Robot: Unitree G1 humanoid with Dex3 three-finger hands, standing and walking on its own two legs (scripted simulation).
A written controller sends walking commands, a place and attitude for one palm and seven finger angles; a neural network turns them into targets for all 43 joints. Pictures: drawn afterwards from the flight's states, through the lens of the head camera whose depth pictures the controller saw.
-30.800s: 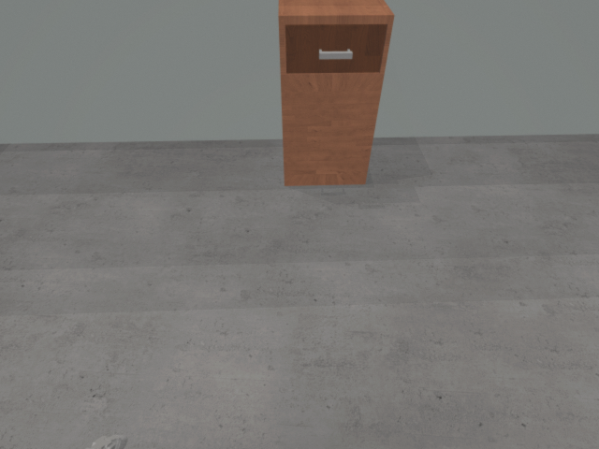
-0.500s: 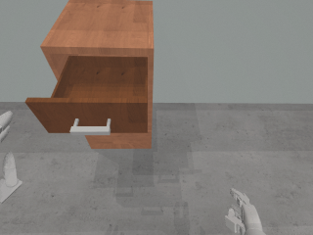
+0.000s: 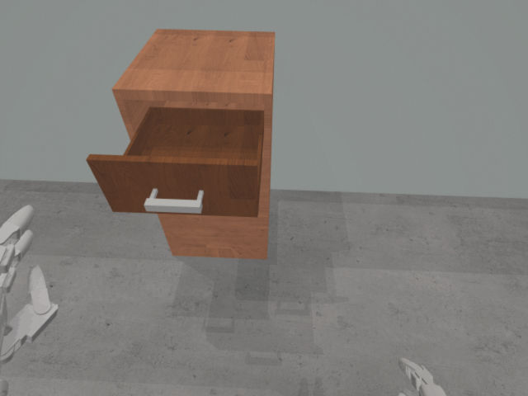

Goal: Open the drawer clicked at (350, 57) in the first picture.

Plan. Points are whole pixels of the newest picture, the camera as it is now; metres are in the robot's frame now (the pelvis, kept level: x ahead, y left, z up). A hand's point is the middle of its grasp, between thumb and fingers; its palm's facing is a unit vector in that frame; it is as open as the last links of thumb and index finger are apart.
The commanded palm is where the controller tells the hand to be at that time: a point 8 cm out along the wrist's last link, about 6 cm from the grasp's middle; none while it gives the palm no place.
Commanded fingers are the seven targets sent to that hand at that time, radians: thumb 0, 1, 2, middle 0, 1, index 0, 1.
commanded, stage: stop stepping back and stand still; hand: left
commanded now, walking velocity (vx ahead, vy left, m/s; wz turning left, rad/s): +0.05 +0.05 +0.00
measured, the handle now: (175, 199) +0.55 +0.23 -0.08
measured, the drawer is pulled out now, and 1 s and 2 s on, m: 0.25 0.25 0.25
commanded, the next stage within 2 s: let the arm hang, fingers relaxed in 0.32 s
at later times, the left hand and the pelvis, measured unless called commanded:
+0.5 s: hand (53, 339) +0.19 +0.29 +0.04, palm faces +0.23 -0.86 -0.45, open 7.4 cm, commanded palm none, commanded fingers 0.00 0.90 0.90 -0.20 -0.30 -0.20 -0.30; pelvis -0.02 +0.04 -0.01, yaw +2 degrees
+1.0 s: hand out of the picture -0.04 +0.23 -0.17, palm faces +0.04 -0.97 -0.24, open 7.3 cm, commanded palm none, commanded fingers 0.00 0.90 0.90 -0.20 -0.30 -0.20 -0.30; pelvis -0.02 +0.04 +0.00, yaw +1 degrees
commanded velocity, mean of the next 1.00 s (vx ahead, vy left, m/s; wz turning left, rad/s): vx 0.00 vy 0.00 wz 0.00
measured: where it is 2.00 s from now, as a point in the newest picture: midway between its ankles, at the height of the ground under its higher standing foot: outside the picture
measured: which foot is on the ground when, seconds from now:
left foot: up 0.00-0.06, down 0.08-1.00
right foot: down 0.00-1.00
